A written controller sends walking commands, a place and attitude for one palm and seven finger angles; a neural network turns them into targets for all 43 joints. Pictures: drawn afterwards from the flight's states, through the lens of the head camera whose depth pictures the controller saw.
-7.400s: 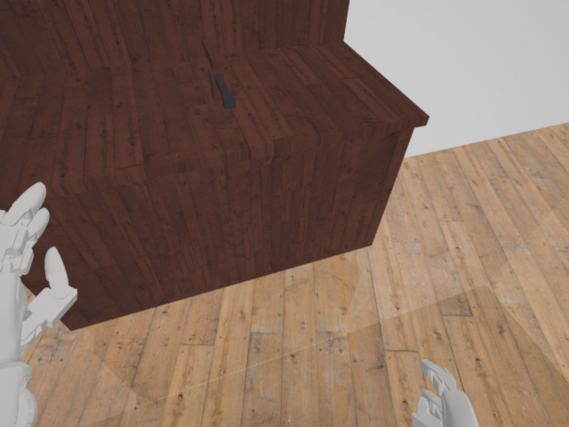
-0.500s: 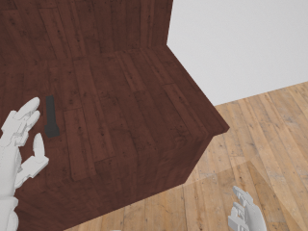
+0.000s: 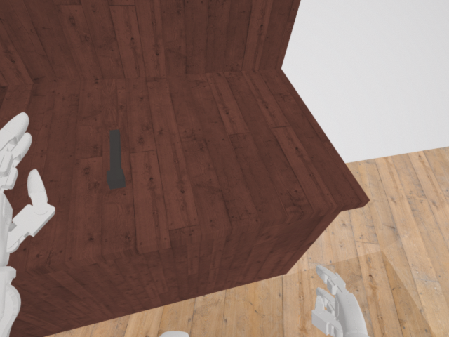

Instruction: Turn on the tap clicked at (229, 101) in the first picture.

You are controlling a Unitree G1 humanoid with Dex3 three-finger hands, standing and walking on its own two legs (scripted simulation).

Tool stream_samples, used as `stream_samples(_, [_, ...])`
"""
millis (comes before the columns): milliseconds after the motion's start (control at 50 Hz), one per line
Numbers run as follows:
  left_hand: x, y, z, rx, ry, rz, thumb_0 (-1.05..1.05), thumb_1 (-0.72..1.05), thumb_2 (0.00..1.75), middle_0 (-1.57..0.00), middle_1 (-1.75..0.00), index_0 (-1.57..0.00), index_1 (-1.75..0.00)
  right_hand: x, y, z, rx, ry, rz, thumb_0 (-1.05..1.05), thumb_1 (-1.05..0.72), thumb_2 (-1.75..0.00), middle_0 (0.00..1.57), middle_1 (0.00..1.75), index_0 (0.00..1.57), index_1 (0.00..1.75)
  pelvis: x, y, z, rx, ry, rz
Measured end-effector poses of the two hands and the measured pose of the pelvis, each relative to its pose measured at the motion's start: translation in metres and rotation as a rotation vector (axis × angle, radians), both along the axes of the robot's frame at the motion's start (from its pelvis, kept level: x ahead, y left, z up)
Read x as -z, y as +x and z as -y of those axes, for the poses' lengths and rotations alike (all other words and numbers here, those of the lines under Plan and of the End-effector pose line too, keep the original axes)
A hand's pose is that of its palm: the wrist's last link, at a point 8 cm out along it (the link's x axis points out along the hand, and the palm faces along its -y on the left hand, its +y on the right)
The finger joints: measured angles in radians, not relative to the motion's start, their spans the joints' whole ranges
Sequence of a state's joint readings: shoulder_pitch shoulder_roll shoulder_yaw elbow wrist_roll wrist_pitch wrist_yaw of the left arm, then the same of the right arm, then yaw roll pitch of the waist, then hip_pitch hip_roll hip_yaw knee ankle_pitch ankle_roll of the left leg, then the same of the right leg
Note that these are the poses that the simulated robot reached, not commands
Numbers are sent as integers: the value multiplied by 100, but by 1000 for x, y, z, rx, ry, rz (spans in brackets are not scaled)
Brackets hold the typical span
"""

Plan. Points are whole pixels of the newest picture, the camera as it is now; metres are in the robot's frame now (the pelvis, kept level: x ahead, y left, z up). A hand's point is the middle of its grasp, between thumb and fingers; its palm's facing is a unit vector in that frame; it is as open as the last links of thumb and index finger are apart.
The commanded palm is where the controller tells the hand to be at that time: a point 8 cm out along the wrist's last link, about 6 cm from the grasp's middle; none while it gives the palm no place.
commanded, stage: look again from close up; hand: left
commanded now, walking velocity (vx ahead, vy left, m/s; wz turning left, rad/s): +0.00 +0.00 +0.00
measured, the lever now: (116, 179) +0.36 +0.25 +0.03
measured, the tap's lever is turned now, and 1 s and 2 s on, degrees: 0 0 0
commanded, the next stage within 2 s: shuffle to correct the standing spot in 0.30 s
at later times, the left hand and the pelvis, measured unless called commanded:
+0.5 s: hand (84, 191) +0.25 +0.22 +0.16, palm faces +0.35 -0.85 -0.40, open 7.5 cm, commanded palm +0.19 +0.26 +0.18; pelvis +0.03 -0.02 +0.00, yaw -1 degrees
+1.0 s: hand (108, 206) +0.24 +0.19 +0.16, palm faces +0.35 -0.85 -0.40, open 7.4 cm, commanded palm +0.19 +0.23 +0.18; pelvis +0.02 -0.05 +0.00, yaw +0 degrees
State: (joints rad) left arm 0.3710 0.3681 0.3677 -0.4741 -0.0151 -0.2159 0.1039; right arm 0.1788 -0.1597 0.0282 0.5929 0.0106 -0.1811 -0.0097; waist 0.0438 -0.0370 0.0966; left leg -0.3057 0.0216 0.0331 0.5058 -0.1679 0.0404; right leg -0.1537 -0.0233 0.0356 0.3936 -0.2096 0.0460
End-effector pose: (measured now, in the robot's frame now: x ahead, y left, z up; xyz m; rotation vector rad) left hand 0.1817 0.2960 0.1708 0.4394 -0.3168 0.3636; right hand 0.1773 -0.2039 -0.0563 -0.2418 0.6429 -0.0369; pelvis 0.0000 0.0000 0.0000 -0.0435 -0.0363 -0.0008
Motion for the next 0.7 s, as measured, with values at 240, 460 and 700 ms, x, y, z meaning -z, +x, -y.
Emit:
stream_samples(240, [1, 21, 15, 14, -9, -38, 2, 89, 89, -21, -31, -21, -30, -2, 17, 24, 46, -8, 3, 2, -90, -90, 20, 30, 20, 30, -2, 16, 8, 6, 13, -15])
stream_samples(460, [-6, 30, 30, 38, 25, -65, 2, 89, 89, -22, -31, -21, -30, 6, 15, 41, 88, -6, -52, 2, -90, -90, 20, 30, 20, 30, -4, 28, 20, 8, 17, -25])
stream_samples(700, [-4, 32, 48, 32, -13, -72, 2, 89, 89, -21, -31, -21, -30, 4, 20, 53, 84, 21, -35, 2, -90, -90, 20, 30, 20, 30, -3, 26, 38, 8, 19, -25])
